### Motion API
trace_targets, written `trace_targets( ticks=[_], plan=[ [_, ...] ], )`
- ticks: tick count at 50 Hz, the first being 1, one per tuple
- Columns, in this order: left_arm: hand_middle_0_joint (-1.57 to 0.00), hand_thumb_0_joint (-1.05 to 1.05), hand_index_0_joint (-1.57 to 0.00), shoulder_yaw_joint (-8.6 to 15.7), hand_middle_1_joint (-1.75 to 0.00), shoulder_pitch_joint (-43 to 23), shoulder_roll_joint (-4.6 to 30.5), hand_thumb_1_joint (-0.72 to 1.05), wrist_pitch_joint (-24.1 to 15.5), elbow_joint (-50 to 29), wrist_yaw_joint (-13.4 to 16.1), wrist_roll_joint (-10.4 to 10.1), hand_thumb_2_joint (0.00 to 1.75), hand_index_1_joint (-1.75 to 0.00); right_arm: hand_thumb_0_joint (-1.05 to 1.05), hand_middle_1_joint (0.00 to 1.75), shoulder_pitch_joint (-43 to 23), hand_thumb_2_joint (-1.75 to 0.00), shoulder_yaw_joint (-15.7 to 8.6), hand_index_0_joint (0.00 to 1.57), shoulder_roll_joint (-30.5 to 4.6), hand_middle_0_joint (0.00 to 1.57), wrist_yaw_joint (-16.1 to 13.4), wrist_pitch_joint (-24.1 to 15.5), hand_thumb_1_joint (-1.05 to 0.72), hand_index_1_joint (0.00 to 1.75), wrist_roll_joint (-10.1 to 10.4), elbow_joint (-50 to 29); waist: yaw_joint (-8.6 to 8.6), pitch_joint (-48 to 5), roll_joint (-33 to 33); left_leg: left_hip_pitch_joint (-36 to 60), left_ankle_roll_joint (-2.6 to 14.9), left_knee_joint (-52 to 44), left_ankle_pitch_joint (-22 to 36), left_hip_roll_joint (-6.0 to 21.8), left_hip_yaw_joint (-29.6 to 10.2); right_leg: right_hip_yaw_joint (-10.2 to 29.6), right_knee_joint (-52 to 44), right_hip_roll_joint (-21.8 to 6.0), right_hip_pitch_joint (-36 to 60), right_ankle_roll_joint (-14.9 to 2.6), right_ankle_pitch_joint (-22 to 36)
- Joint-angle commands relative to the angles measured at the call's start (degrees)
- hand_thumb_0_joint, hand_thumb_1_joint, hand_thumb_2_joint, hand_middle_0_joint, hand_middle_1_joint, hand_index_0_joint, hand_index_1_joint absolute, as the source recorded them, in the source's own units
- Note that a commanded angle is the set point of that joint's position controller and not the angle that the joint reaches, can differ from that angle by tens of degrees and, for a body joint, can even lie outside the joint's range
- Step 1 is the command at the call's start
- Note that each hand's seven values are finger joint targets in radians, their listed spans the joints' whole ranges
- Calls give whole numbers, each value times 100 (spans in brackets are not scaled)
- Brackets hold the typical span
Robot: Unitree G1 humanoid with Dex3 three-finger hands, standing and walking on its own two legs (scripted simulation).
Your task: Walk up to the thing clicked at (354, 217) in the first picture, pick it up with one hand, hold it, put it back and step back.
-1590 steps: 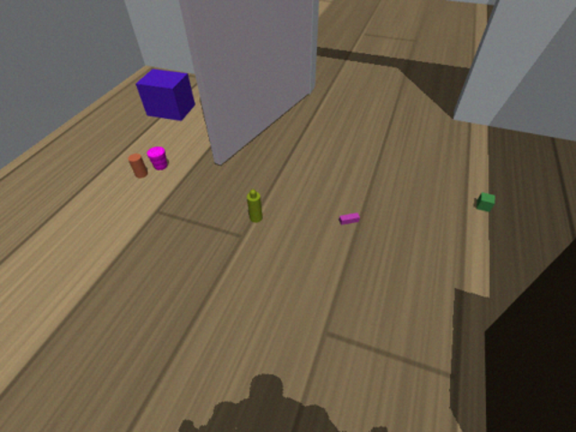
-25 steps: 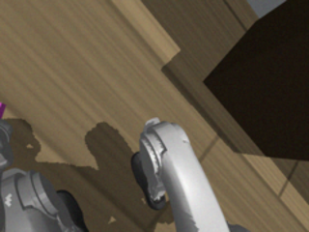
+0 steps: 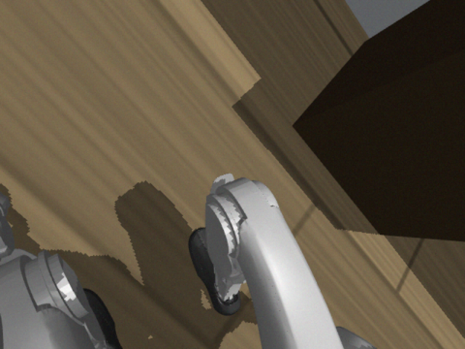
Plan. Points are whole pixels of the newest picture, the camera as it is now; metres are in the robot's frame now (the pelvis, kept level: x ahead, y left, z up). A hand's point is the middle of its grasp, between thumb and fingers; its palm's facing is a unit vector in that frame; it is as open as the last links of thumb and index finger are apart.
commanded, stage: rest palm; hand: left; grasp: from above
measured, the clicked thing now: out of the picture +0.44 +0.28 -0.30
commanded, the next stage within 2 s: close in 0.20 s
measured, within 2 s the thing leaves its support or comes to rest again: neither
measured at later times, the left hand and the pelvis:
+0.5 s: hand out of the picture +0.42 +0.31 -0.25, palm faces -0.27 -0.35 -0.90, open 12.3 cm; pelvis -0.01 +0.00 +0.00, yaw -1 degrees
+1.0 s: hand out of the picture +0.42 +0.30 -0.26, palm faces -0.28 -0.35 -0.89, open 10.4 cm; pelvis -0.01 +0.00 +0.01, yaw -1 degrees
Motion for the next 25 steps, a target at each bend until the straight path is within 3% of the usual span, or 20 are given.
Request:
trace_targets(
  ticks=[1, 2, 6, 8, 14, 16, 17, 19, 20, 21, 24, 25],
  plan=[
    [-19, 0, -20, -100, -94, -1195, 1023, -43, -14, -580, 200, -113, 85, -94, 0, 30, 1156, -91, -310, 20, -1892, 20, -17, -37, -92, 30, 0, 106, -436, -3571, 2288, 2413, 88, -1304, 1370, 38, 593, -525, -1225, 252, 2105, -207, 1763],
    [-21, 0, -21, -115, -93, -1173, 1090, -41, -27, -561, 168, -29, 84, -92, 0, 30, 1183, -91, -286, 20, -1863, 20, -20, -41, -92, 30, -15, 151, -436, -3582, 2343, 2368, 93, -1297, 1403, 25, 640, -503, -1263, 262, 2162, -212, 1783],
    [-22, 0, -22, -121, -92, -885, 1132, -39, -1, -493, -19, -5, 83, -91, 0, 30, 1187, -91, -275, 20, -1897, 20, -62, -27, -92, 30, 12, 160, -369, -3538, 2466, 2405, 51, -1434, 1336, 60, 626, -531, -1282, 311, 2282, -244, 1713],
    [-22, 0, -23, -192, -93, -752, 995, -38, 57, -493, -108, -9, 82, -92, 0, 30, 1156, -91, -252, 20, -1830, 20, -60, -32, -92, 30, 28, 111, -298, -3521, 2536, 2524, 26, -1448, 1408, 69, 587, -576, -1208, 298, 2212, -266, 1741],
    [-28, 0, -28, -388, -86, -789, 834, -33, 78, -695, -243, -1, 79, -86, 0, 30, 1255, -91, -300, 20, -1889, 20, -103, -56, -92, 30, 92, 120, -412, -3510, 2389, 2476, 54, -1538, 1287, 66, 467, -653, -1245, 329, 2129, -282, 1646],
    [-33, 0, -33, -548, -83, -966, 784, -26, 50, -820, -296, -73, 76, -82, 0, 30, 1193, -90, -258, 20, -1893, 20, -116, -97, -90, 30, 86, 89, -521, -3415, 2280, 2433, 66, -1483, 1244, 60, 445, -657, -1227, 318, 2030, -259, 1645],
    [-37, 0, -36, -440, -78, -873, 799, -23, 3, -806, -266, -148, 74, -78, 0, 30, 1299, -90, -312, 20, -1986, 20, -145, -96, -90, 30, 122, 143, -527, -3504, 2182, 2386, 93, -1485, 1252, 60, 456, -635, -1334, 367, 2217, -246, 1684],
    [-41, 0, -41, -583, -74, -1042, 725, -17, -35, -904, -283, -172, 69, -73, 0, 30, 1251, -90, -277, 20, -1899, 20, -161, -136, -90, 30, 107, 128, -573, -3409, 2115, 2333, 95, -1465, 1175, 40, 458, -616, -1340, 342, 2156, -236, 1611],
    [-40, 0, -40, -476, -74, -923, 781, -18, -36, -763, -267, -156, 70, -74, 0, 30, 1335, -90, -310, 20, -1966, 20, -180, -128, -90, 30, 138, 186, -524, -3480, 2091, 2341, 85, -1528, 1212, 49, 431, -638, -1370, 370, 2218, -248, 1624],
    [-42, 0, -42, -564, -73, -1001, 832, -15, -43, -830, -270, -135, 67, -72, 0, 30, 1317, -90, -267, 20, -1890, 20, -192, -136, -90, 30, 113, 174, -518, -3473, 2144, 2351, 90, -1471, 1217, 40, 476, -597, -1389, 360, 2253, -235, 1633],
    [-38, 0, -40, -486, -77, -918, 899, -13, -5, -729, -278, -74, 64, -75, 0, 30, 1268, -90, -262, 20, -1891, 20, -232, -148, -89, 30, 141, 200, -445, -3362, 2231, 2323, 67, -1554, 1081, 37, 473, -606, -1415, 350, 2147, -264, 1463],
    [-44, 0, -44, -617, -70, -1028, 885, -13, 10, -798, -309, -62, 66, -70, 0, 30, 1221, -91, -222, 20, -1839, 20, -241, -156, -91, 30, 98, 200, -508, -3294, 2313, 2388, 53, -1578, 1023, 22, 503, -583, -1418, 341, 2151, -261, 1440]
  ],
)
